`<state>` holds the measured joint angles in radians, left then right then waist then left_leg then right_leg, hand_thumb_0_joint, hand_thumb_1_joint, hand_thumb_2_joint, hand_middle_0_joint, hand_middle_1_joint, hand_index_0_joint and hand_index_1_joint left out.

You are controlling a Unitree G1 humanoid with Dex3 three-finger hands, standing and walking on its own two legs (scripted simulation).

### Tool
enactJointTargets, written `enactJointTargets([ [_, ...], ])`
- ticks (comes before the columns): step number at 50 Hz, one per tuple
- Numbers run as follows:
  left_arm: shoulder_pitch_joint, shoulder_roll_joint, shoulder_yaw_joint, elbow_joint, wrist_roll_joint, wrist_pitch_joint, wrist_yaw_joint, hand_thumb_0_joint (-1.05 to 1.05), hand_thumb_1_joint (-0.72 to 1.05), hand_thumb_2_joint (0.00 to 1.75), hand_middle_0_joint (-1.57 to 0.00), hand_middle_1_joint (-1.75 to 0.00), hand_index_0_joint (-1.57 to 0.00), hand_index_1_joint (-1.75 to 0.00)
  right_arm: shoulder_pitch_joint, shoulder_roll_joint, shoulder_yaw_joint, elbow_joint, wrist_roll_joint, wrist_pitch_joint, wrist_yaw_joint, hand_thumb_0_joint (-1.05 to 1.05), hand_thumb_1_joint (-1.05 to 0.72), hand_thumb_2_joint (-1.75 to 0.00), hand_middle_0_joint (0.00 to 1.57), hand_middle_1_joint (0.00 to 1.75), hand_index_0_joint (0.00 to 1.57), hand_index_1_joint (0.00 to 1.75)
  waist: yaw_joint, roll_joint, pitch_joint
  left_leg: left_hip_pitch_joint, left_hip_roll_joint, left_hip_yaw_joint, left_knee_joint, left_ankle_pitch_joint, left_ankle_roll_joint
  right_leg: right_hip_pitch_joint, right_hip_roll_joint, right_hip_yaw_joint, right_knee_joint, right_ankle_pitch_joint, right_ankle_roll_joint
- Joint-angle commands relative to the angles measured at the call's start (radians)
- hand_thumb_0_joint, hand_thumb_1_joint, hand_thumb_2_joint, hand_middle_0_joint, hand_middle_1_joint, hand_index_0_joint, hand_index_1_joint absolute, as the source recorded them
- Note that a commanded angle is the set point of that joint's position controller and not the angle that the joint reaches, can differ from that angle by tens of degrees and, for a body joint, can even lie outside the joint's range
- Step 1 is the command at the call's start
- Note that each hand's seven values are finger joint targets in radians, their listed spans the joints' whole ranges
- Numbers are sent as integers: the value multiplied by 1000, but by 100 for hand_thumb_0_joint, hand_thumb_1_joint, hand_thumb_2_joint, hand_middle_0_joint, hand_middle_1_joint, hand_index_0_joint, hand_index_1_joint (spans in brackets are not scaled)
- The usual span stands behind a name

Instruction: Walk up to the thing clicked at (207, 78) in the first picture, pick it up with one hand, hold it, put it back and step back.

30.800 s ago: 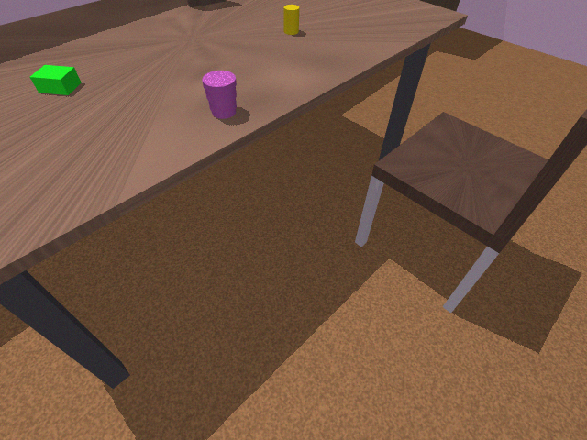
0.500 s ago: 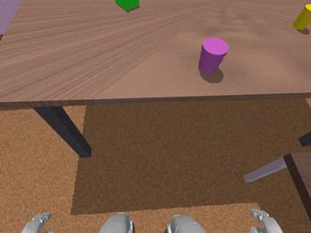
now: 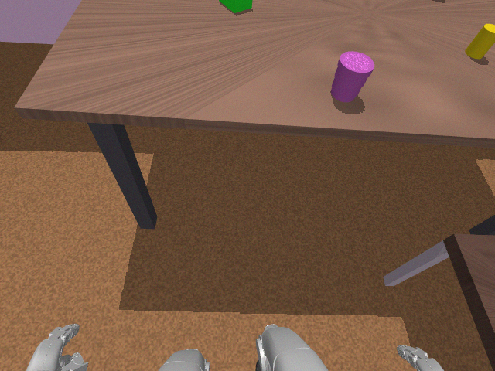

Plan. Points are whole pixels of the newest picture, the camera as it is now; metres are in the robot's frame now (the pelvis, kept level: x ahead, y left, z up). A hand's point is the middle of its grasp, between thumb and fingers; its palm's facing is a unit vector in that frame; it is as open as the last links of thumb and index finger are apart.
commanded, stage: step back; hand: right
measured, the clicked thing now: (349, 78) +0.69 -0.25 +0.03
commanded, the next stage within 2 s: none
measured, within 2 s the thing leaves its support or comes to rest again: neither
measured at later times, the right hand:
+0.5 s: hand out of the picture -0.06 -0.32 -0.15, palm faces +0.05 +0.93 -0.36, open 7.4 cm
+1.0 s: hand out of the picture -0.20 -0.31 -0.12, palm faces -0.04 +0.89 -0.44, open 7.4 cm
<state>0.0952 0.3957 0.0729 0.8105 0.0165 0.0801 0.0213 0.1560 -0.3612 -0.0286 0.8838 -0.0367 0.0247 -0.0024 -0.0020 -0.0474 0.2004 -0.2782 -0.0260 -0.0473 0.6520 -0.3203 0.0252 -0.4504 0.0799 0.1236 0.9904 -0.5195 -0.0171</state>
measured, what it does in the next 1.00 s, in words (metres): walks backwards: right foot, then left foot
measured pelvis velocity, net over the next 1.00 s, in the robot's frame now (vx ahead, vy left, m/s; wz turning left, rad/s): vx -0.32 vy -0.04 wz -0.04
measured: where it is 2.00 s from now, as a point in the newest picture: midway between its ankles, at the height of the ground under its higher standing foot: outside the picture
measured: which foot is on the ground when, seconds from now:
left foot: down 0.00-0.36, up 0.38-0.70, down 0.72-1.00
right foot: up 0.00-0.30, down 0.32-0.74, up 0.76-1.00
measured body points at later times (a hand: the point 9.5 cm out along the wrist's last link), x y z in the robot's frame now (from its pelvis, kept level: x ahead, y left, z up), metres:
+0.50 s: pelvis -0.15 -0.04 +0.01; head -0.11 -0.08 +0.45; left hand -0.07 +0.27 -0.09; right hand -0.06 -0.36 -0.12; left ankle -0.12 +0.12 -0.65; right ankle -0.15 -0.15 -0.72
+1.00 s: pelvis -0.32 -0.04 +0.01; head -0.26 -0.02 +0.45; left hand -0.22 +0.27 -0.13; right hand -0.20 -0.35 -0.09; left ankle -0.25 +0.08 -0.72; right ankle -0.39 -0.18 -0.66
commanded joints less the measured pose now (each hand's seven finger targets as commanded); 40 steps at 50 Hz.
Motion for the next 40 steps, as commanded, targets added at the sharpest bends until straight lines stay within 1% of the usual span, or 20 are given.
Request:
enactJointTargets([
  [1,109,183,65,-53,-14,-26,4,0,90,90,-20,-30,-20,-30,-124,-259,-77,-112,-2,-33,-25,0,-90,-90,20,30,20,30,64,171,-171,32,259,-191,-294,404,168,-52,43,102,305,27,-3],
  [5,106,169,66,-54,2,-33,-2,0,90,90,-20,-30,-20,-30,-21,-239,-85,-103,9,-31,-27,0,-90,-90,20,30,20,30,8,189,-212,204,255,-173,-239,470,196,-69,30,66,206,38,53],
  [9,114,160,54,-58,3,-39,-9,0,90,90,-20,-30,-20,-30,3,-263,-96,-121,12,-23,-27,0,-90,-90,20,30,20,30,-26,232,-260,260,278,-152,-222,417,229,-5,-12,2,-23,9,70],
  [12,155,156,52,-36,4,-49,-12,0,90,90,-20,-30,-20,-30,-19,-278,-99,-138,4,-8,-22,0,-90,-90,20,30,20,30,-20,270,-307,220,268,-135,-174,403,201,123,-58,-74,-273,31,50],
  [15,280,161,63,39,12,-51,-19,0,90,90,-20,-30,-20,-30,-65,-303,-102,-147,16,13,-18,0,-90,-90,20,30,20,30,35,262,-318,45,237,-115,-142,281,138,326,-55,-141,-538,231,1],
  [16,290,186,71,42,21,-53,-17,0,90,90,-20,-30,-20,-30,-84,-275,-91,-153,24,17,-16,0,-90,-90,20,30,20,30,48,200,-286,-53,196,-107,-97,161,89,342,-90,-64,-574,255,-23],
  [17,266,264,92,21,36,-58,-19,0,90,90,-20,-30,-20,-30,-79,-217,-76,-168,35,16,-15,0,-90,-90,20,30,20,30,43,-36,-231,-236,47,-70,67,-45,19,322,-263,239,-634,183,-83],
  [18,169,361,111,-25,31,-52,-21,0,90,90,-20,-30,-20,-30,-119,-205,-78,-182,35,14,-31,0,-90,-90,20,30,20,30,75,-214,-166,-242,-85,-38,313,-266,-31,92,-454,413,-726,149,-242],
  [19,70,380,113,-64,31,-59,-13,0,90,90,-20,-30,-20,-30,-102,-252,-98,-164,31,16,-39,0,-90,-90,20,30,20,30,58,-243,-96,-198,-23,-125,496,-281,-39,-67,-533,504,-770,148,-303],
  [22,-48,225,77,-85,23,-66,-6,0,90,90,-20,-30,-20,-30,21,-227,-78,-93,43,8,-31,0,-90,-90,20,30,20,30,-40,-97,-98,-192,-101,-131,547,-141,-20,52,-296,82,-609,516,-163],
  [23,-39,205,80,-85,23,-62,-4,0,90,90,-20,-30,-20,-30,42,-204,-67,-86,40,3,-36,0,-90,-90,20,30,20,30,-41,-115,-132,-218,-105,-112,537,-125,-24,127,-248,19,-567,583,-124],
  [27,105,193,70,-82,30,-59,8,0,90,90,-20,-30,-20,-30,8,-192,-57,-103,28,-7,-40,0,-90,-90,20,30,20,30,55,-137,-179,-274,-87,-62,397,-178,-51,345,-282,56,-514,689,-167],
  [30,125,205,74,-93,25,-50,17,0,90,90,-20,-30,-20,-30,7,-195,-62,-111,18,-12,-40,0,-90,-90,20,30,20,30,79,-162,-233,-250,-38,-30,260,-235,-55,444,-358,119,-492,759,-215],
  [32,92,218,73,-109,17,-49,22,0,90,90,-20,-30,-20,-30,65,-197,-63,-98,17,-16,-36,0,-90,-90,20,30,20,30,55,-182,-282,-171,8,-14,111,-207,-34,456,-380,137,-462,782,-203],
  [35,-3,225,59,-127,1,-34,14,0,90,90,-20,-30,-20,-30,172,-203,-75,-49,14,-20,-28,0,-90,-90,20,30,20,30,-11,-126,-325,42,10,43,-221,68,1,339,-328,65,-349,689,-135],
  [36,8,191,44,-136,1,-28,8,0,90,90,-20,-30,-20,-30,150,-229,-86,-53,9,-22,-29,0,-90,-90,20,30,20,30,-1,-31,-311,100,62,-55,-271,189,26,237,-270,36,-296,551,-86],
  [37,22,156,33,-142,-5,-27,4,0,90,90,-20,-30,-20,-30,125,-318,-106,-62,-5,-18,-28,0,-90,-90,20,30,20,30,10,185,-295,160,262,-331,-275,360,108,38,-128,-51,-125,290,-26],
  [38,3,166,47,-136,-9,-24,14,0,90,90,-20,-30,-20,-30,49,-373,-108,-91,-12,-13,-20,0,-90,-90,20,30,20,30,9,237,-243,66,390,-431,-296,428,224,-34,-6,-69,48,-103,1],
  [39,-21,196,62,-125,4,-20,23,0,90,90,-20,-30,-20,-30,31,-404,-111,-102,-9,-14,-21,0,-90,-90,20,30,20,30,-32,258,-208,-115,456,-504,-329,398,298,48,-9,28,208,-174,9],
  [40,2,207,62,-106,1,-18,19,0,90,90,-20,-30,-20,-30,-29,-360,-107,-104,-9,-19,-27,0,-90,-90,20,30,20,30,3,213,-173,-140,436,-433,-332,353,289,57,-16,73,281,-105,1],
])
